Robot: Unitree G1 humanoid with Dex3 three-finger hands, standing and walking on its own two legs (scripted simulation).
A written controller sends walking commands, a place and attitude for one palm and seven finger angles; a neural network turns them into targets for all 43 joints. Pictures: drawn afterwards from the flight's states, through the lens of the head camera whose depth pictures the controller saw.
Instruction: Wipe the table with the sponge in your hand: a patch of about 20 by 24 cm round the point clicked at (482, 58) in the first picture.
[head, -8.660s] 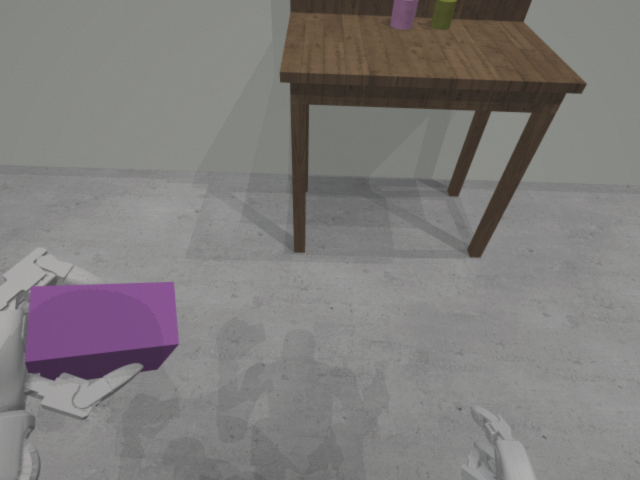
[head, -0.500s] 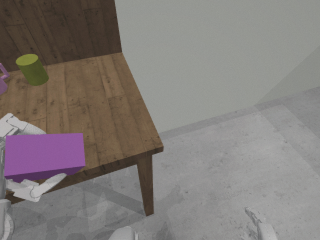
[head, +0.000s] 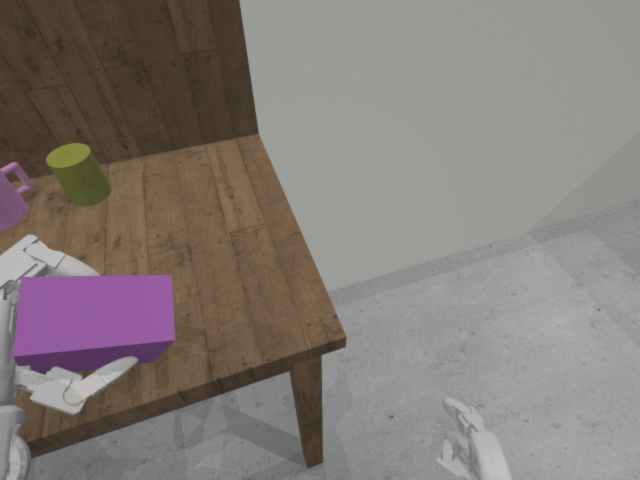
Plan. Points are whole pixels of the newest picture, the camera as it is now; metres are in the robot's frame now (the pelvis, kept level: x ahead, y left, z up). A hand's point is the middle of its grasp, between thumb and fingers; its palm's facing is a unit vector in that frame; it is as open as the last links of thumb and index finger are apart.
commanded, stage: come to a stop and stand still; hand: left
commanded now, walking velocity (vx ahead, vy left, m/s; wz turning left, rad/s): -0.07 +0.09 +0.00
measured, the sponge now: (119, 325) +0.22 +0.21 +0.16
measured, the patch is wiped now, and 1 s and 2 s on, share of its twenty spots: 0.00 0.00 0.00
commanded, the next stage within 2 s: look again from close up in 1.22 s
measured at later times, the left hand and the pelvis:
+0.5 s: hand (54, 354) +0.19 +0.26 +0.15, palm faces +0.22 -0.87 -0.45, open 10.4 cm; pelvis -0.04 +0.05 +0.00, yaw -4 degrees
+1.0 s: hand (53, 318) +0.23 +0.29 +0.14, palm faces +0.31 -0.86 -0.39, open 10.3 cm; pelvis +0.00 +0.04 +0.00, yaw -1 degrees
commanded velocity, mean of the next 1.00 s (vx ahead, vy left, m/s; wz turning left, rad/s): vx -0.01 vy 0.01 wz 0.00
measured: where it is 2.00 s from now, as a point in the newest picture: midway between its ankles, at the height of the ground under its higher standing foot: outside the picture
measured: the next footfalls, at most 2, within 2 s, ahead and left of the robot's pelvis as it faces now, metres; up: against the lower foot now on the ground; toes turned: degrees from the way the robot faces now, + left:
none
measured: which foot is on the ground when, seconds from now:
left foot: down 0.00-1.00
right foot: down 0.00-1.00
